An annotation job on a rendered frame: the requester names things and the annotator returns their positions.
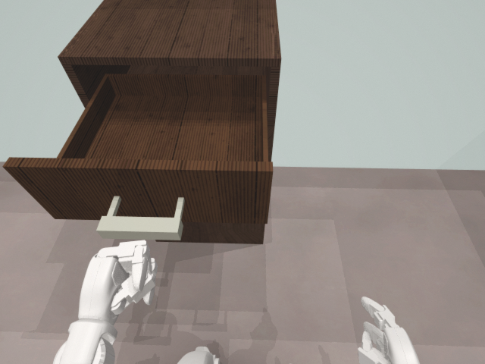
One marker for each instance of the drawer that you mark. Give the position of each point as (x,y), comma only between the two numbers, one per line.
(151,138)

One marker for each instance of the cabinet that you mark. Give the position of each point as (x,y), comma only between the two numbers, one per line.
(204,37)

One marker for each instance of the left robot forearm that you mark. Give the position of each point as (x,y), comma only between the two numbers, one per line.
(90,341)

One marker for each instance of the left robot hand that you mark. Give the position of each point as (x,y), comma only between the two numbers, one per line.
(129,266)

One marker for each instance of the handle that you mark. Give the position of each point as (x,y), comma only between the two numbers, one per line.
(141,228)

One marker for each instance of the right robot hand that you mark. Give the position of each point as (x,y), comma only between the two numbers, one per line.
(393,344)

